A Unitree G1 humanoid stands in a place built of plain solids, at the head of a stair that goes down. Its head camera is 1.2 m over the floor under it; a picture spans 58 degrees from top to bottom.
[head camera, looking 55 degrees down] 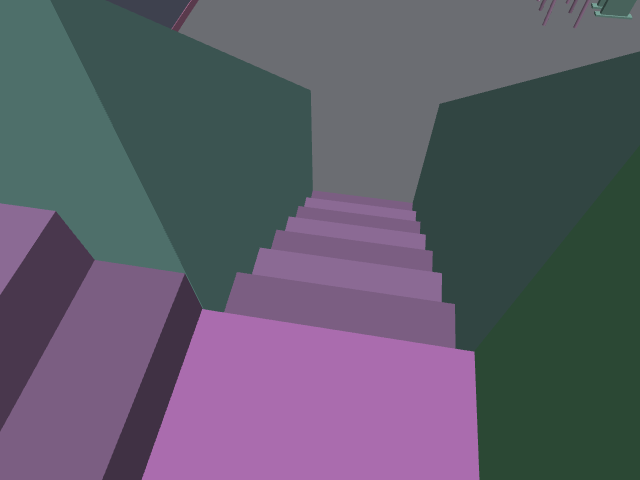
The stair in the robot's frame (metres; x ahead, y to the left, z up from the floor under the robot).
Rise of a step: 0.21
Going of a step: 0.26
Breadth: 0.81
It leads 10 degrees to the right of straight ahead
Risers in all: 8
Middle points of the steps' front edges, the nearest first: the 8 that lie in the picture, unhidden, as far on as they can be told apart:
0.52 -0.04 0.00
0.77 -0.09 -0.21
1.03 -0.13 -0.42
1.28 -0.17 -0.62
1.53 -0.21 -0.83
1.79 -0.26 -1.04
2.04 -0.30 -1.25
2.29 -0.34 -1.46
